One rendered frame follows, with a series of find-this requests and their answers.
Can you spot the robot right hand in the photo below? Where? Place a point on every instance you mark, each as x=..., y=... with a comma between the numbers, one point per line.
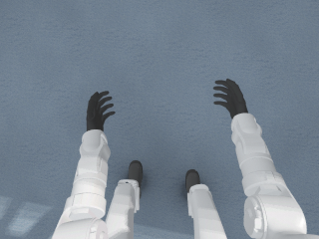
x=235, y=102

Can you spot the left robot forearm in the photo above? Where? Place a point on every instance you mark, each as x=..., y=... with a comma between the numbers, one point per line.
x=87, y=198

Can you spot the robot right upper arm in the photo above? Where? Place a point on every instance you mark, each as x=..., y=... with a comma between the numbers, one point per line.
x=274, y=217

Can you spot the robot foot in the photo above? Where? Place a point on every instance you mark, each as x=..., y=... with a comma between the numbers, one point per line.
x=136, y=173
x=191, y=179

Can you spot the robot left hand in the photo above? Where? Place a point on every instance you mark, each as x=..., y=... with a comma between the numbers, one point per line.
x=95, y=118

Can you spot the left robot foot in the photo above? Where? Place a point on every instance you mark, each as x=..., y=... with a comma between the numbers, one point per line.
x=136, y=173

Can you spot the robot left upper arm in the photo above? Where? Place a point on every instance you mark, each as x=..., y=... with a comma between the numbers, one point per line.
x=91, y=228

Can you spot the right robot forearm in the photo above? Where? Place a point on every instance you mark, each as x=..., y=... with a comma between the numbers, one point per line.
x=254, y=159

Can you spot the right robot foot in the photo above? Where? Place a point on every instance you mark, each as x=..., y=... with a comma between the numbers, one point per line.
x=191, y=179

